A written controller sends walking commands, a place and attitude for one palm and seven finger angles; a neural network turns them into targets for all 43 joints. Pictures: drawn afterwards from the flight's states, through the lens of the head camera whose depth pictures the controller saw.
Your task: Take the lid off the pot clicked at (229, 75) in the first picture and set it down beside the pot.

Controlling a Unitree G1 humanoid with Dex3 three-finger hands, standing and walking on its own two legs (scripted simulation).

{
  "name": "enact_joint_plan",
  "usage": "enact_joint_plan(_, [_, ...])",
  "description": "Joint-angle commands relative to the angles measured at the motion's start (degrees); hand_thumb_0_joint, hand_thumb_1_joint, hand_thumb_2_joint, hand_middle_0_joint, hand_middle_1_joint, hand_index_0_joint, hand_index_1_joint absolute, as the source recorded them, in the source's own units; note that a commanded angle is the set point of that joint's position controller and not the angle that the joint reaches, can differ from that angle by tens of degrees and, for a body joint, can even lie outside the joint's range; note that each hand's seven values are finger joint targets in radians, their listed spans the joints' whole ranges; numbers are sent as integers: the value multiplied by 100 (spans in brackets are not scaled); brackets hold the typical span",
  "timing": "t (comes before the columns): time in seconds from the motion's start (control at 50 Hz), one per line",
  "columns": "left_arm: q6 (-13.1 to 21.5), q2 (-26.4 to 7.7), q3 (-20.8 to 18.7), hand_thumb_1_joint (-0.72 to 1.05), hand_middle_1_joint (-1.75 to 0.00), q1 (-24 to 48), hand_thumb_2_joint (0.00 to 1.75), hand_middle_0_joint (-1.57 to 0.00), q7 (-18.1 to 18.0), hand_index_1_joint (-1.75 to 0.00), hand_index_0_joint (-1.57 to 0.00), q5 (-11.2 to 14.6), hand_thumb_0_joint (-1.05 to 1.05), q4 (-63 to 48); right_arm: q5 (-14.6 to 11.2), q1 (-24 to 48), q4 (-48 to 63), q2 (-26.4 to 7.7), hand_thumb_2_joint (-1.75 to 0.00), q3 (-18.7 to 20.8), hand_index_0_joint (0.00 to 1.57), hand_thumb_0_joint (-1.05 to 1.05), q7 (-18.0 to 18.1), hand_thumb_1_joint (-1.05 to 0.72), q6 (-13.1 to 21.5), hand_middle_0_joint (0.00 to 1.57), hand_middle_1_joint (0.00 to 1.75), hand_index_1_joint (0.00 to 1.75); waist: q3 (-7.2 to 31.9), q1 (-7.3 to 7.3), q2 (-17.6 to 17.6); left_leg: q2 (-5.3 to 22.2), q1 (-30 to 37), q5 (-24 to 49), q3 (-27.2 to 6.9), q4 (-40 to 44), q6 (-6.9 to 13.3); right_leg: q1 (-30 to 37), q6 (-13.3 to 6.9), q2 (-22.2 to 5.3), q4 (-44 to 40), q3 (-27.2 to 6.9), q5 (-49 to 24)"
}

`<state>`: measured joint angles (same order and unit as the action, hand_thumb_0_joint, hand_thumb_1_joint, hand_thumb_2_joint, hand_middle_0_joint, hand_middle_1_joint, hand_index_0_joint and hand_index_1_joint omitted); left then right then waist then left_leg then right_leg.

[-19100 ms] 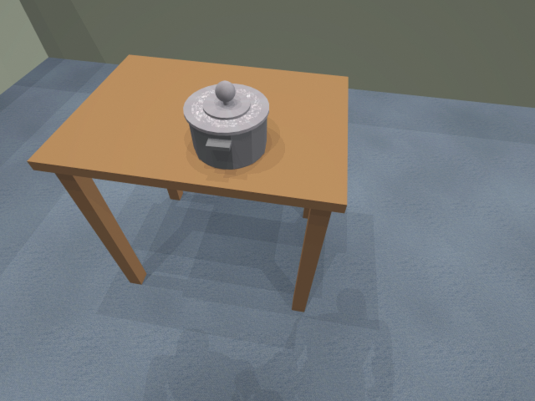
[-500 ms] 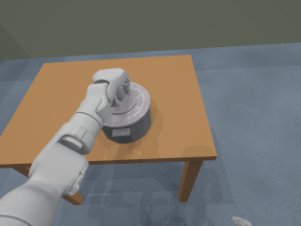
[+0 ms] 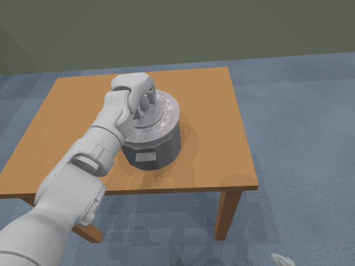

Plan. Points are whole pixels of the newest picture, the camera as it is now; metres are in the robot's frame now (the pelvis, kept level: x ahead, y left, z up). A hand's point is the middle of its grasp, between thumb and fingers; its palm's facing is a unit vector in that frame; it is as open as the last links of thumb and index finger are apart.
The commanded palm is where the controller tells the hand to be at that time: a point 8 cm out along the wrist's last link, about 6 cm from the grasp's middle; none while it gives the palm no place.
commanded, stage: lift the lid straight up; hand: left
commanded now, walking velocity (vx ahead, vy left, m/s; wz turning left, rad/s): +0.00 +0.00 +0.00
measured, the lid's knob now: (140, 103) +0.49 +0.09 +0.11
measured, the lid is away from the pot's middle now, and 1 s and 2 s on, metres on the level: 0.00 0.01 0.06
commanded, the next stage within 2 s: move the lid sideways beside the pot in 1.58 s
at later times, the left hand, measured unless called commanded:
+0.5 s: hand (131, 95) +0.45 +0.09 +0.16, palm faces -0.25 -0.03 -0.97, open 7.3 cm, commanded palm +0.44 +0.09 +0.24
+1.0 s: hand (125, 77) +0.46 +0.09 +0.21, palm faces -0.22 -0.04 -0.98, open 7.3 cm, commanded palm +0.44 +0.10 +0.28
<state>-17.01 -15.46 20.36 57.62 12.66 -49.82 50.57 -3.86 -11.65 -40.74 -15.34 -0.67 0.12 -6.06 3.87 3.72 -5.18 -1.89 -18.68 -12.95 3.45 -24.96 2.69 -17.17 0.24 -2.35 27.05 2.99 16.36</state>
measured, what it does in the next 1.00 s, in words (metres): stands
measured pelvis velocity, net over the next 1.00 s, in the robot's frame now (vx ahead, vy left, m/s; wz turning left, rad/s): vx -0.01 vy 0.01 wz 0.02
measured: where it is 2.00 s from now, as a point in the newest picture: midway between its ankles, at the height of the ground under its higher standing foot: outside the picture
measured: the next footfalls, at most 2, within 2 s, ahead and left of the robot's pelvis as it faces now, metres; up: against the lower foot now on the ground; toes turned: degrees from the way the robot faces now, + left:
none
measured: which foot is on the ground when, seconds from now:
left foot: down 0.00-1.00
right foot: down 0.00-1.00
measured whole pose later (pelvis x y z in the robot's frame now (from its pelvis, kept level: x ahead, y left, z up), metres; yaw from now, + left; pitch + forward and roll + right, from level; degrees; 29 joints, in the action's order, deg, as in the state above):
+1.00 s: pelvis -0.01 +0.01 +0.00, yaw +1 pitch +5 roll +1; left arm -18.9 -18.1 20.1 67.8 21.9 -49.9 48.2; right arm -3.5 -11.5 -40.6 -16.0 -1.4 0.1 -3.5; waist 3.0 3.3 -4.8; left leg -2.9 -16.5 -11.4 2.7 -22.9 3.2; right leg -14.8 0.7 -3.1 25.3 3.7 15.2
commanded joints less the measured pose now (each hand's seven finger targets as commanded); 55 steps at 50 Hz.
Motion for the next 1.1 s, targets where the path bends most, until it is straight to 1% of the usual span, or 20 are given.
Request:
enact_joint_plan(0.0, [12, -1348, -606, 72, -106, 3566, 89, -97, -154, -104, -89, -127, 0, -1486, 5, 315, 761, -628, -90, 202, 20, 0, 25, -90, 225, 20, 30, 30, 2486, 53, 819, -28, 1559, 2236, -484, -120, 225, 589, -221, 251, -78, -80, -2831])
enact_joint_plan(0.04, [37, -1300, -543, 72, -106, 3675, 89, -97, -134, -104, -89, -122, 0, -1659, 7, 342, 778, -596, -90, 201, 20, 0, 27, -90, 254, 20, 30, 30, 2604, 51, 729, -34, 1732, 2375, -502, -126, 221, 587, -214, 251, -69, -83, -2864])
enact_joint_plan(0.08, [15, -1197, -511, 72, -106, 3482, 89, -97, -72, -104, -89, -119, 0, -1316, 1, 327, 775, -590, -90, 187, 20, 0, 40, -90, 232, 20, 30, 30, 2332, 56, 919, -46, 1477, 2249, -479, -94, 231, 579, -222, 253, -135, -72, -2800])
enact_joint_plan(0.12, [-83, -1529, -706, 72, -106, 3555, 89, -97, -84, -104, -89, -168, 0, -1083, -3, 323, 685, -654, -90, 144, 20, 0, 72, -90, 188, 20, 30, 30, 2133, 39, 1022, -50, 1287, 1861, -428, 8, 214, 605, -210, 245, -145, -79, -2653])
enact_joint_plan(0.22, [13, -1391, -529, 72, -106, 3836, 89, -97, -12, -104, -89, -185, 0, -1664, 5, 475, 841, -582, -90, 160, 20, 0, 56, -90, 304, 20, 30, 30, 2620, 13, 646, -64, 1727, 2249, -510, -76, 210, 679, -234, 223, -83, -112, -2833])
enact_joint_plan(0.28, [-23, -1292, -539, 72, -106, 3623, 89, -97, 70, -104, -89, -173, 0, -1696, 10, 469, 880, -580, -90, 183, 20, 0, 8, -90, 286, 20, 30, 30, 2614, -19, 767, -34, 1721, 2462, -536, -80, 204, 698, -245, 234, -120, -79, -2850])
enact_joint_plan(0.4, [-206, -1253, -411, 72, -106, 3761, 89, -97, 246, -104, -89, -124, 0, -1476, -32, 605, 844, -615, -90, 138, 20, 0, 7, -90, 234, 20, 30, 30, 2105, 35, 950, -85, 1462, 1935, -478, -2, 202, 578, -224, 225, -177, -63, -2672])
enact_joint_plan(0.5, [-80, -1493, -528, 72, -106, 4201, 89, -97, 320, -104, -89, -146, 0, -1823, 4, 590, 884, -577, -90, 116, 20, 0, 47, -90, 344, 20, 30, 30, 2456, 9, 755, -107, 1711, 1978, -563, 5, 209, 693, -238, 223, -177, -101, -2625])
enact_joint_plan(0.56, [-176, -1603, -626, 72, -106, 4095, 89, -97, 320, -104, -89, -186, 0, -1214, -5, 497, 757, -603, -90, 83, 20, 0, 89, -90, 312, 20, 30, 30, 2062, 1, 974, -103, 1424, 1579, -536, 134, 192, 587, -231, 235, -254, -63, -2291])
enact_joint_plan(0.6, [-148, -1673, -680, 72, -106, 4250, 89, -97, 317, -104, -89, -192, 0, -1250, 4, 536, 781, -607, -90, 68, 20, 0, 105, -90, 345, 20, 30, 30, 2147, -10, 902, -105, 1417, 1620, -539, 140, 188, 658, -244, 212, -238, -92, -2355])
enact_joint_plan(0.68, [-102, -1361, -463, 72, -106, 4415, 89, -97, 397, -104, -89, -159, 0, -1335, 19, 490, 830, -583, -90, 113, 20, 0, 100, -90, 440, 20, 30, 30, 2327, 39, 954, -99, 1603, 1779, -584, 83, 209, 592, -249, 215, -271, -79, -2385])
enact_joint_plan(0.74, [-113, -1777, -734, 72, -106, 4615, 89, -97, 461, -104, -89, -190, 0, -1387, 34, 459, 815, -617, -90, 91, 20, 0, 119, -90, 452, 20, 30, 30, 2487, -5, 924, -121, 1593, 1740, -555, 131, 214, 798, -220, 191, -267, -134, -2538])
enact_joint_plan(0.8, [-13, -1620, -588, 72, -106, 4671, 89, -97, 534, -104, -89, -213, 0, -1770, 39, 496, 882, -584, -90, 137, 20, 0, 63, -90, 531, 20, 30, 30, 2743, -5, 664, -87, 1927, 2345, -619, -1, 209, 757, -246, 196, -209, -118, -2831])
enact_joint_plan(0.82, [-49, -1345, -349, 72, -106, 4647, 89, -97, 562, -104, -89, -237, 0, -1675, 28, 477, 853, -578, -90, 143, 20, 0, 43, -90, 524, 20, 30, 30, 2628, 43, 660, -80, 1981, 2457, -648, -9, 195, 593, -247, 225, -216, -72, -2756])
enact_joint_plan(0.86, [-213, -1309, -387, 72, -106, 4364, 89, -97, 598, -104, -89, -235, 0, -1147, 17, 393, 753, -619, -90, 142, 20, 0, -1, -90, 461, 20, 30, 30, 2116, 29, 821, -78, 1713, 2208, -629, 48, 180, 401, -255, 262, -269, -15, -2528])
enact_joint_plan(0.9, [-222, -1641, -701, 72, -106, 4600, 89, -97, 601, -104, -89, -186, 0, -1343, 33, 416, 763, -665, -90, 132, 20, 0, 4, -90, 455, 20, 30, 30, 2252, -18, 902, -75, 1672, 2117, -616, 99, 172, 573, -259, 240, -248, -30, -2556])
enact_joint_plan(0.92, [-211, -1462, -530, 72, -106, 4739, 89, -97, 620, -104, -89, -148, 0, -1463, 30, 464, 824, -626, -90, 119, 20, 0, 4, -90, 504, 20, 30, 30, 2348, -9, 786, -112, 1745, 2126, -633, 99, 178, 568, -260, 236, -239, -30, -2555])
enact_joint_plan(0.98, [-162, -1561, -604, 72, -106, 4727, 89, -97, 641, -104, -89, -145, 0, -1766, 39, 487, 866, -632, -90, 138, 20, 0, -16, -90, 529, 20, 30, 30, 2641, -56, 650, -74, 1957, 2665, -712, 34, 175, 690, -277, 212, -225, -53, -2769])
enact_joint_plan(1.04, [-255, -1731, -700, 72, -106, 4774, 89, -97, 652, -104, -89, -321, 0, -1603, 49, 475, 800, -626, -90, 159, 20, 0, -57, -90, 528, 20, 30, 30, 2575, -74, 841, -41, 1963, 2663, -696, 33, 164, 666, -270, 251, -221, -52, -2741])
enact_joint_plan(1.08, [-310, -1399, -500, 72, -106, 4769, 89, -97, 688, -104, -89, -177, 0, -1519, 26, 532, 829, -627, -90, 147, 20, 0, -71, -90, 496, 20, 30, 30, 2404, -39, 897, -69, 1818, 2579, -692, 61, 155, 607, -281, 243, -243, -5, -2675])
